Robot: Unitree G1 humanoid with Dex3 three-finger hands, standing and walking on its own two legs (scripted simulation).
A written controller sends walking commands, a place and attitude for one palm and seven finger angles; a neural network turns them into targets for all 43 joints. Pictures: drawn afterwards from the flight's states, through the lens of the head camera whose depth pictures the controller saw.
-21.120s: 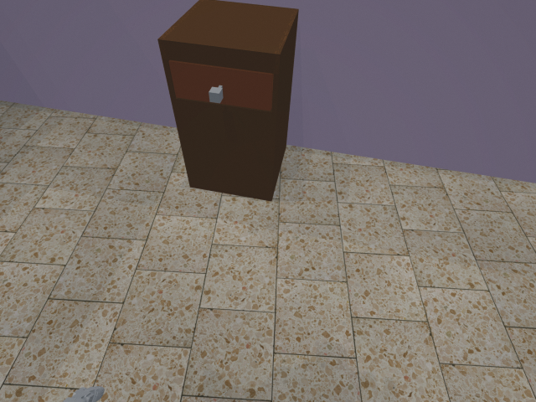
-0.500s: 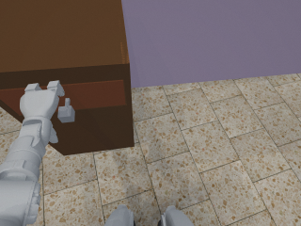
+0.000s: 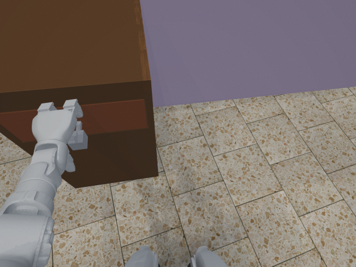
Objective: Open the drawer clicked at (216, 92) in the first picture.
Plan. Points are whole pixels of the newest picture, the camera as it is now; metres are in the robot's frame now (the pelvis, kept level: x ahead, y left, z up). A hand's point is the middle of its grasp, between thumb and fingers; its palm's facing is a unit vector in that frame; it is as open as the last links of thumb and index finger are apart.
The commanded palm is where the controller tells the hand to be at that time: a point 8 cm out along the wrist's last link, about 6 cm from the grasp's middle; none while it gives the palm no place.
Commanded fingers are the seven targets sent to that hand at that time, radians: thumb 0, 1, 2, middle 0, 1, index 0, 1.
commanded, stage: re-aim the fingers above the handle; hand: left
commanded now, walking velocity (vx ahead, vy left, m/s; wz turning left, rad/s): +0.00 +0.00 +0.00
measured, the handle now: (78, 134) +0.47 +0.27 -0.10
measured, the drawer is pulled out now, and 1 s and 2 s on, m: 0.00 0.00 0.00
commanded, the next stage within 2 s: lower the fingers behind the handle in 0.52 s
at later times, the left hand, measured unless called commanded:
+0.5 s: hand (66, 135) +0.43 +0.27 -0.03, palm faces -0.07 -0.05 -1.00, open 13.8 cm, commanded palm +0.42 +0.26 +0.02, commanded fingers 0.00 -0.50 0.30 -0.30 -1.20 -0.30 -1.20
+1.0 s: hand (69, 143) +0.42 +0.27 -0.06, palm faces -0.05 -0.04 -1.00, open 13.8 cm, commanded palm +0.41 +0.26 -0.01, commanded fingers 0.00 -0.50 0.30 -0.30 -1.20 -0.30 -1.20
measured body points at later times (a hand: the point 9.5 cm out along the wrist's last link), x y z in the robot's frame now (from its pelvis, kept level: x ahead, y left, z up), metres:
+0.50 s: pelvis +0.00 +0.00 +0.00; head +0.11 +0.01 +0.43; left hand +0.43 +0.27 +0.02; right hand +0.05 -0.27 -0.13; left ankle +0.00 +0.08 -0.67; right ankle -0.01 -0.12 -0.67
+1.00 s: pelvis -0.01 +0.00 -0.02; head +0.12 +0.02 +0.41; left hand +0.42 +0.27 -0.01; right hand +0.04 -0.27 -0.14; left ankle +0.00 +0.08 -0.67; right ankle -0.01 -0.12 -0.67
